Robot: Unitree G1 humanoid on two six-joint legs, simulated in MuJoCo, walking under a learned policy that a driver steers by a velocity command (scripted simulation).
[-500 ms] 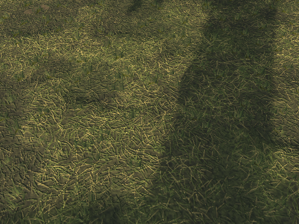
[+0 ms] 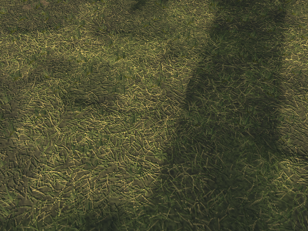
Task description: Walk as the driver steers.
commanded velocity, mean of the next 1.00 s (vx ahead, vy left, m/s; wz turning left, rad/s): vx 0.20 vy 0.00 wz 0.00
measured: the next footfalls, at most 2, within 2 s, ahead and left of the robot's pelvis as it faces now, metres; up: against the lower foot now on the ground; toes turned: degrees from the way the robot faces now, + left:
right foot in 1.06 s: +0.44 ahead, -0.11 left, +0.00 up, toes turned -3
left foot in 1.44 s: +0.40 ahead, +0.12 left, +0.00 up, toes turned +1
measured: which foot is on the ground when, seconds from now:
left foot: down 0.00-1.00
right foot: down 0.00-0.66, up 0.68-1.00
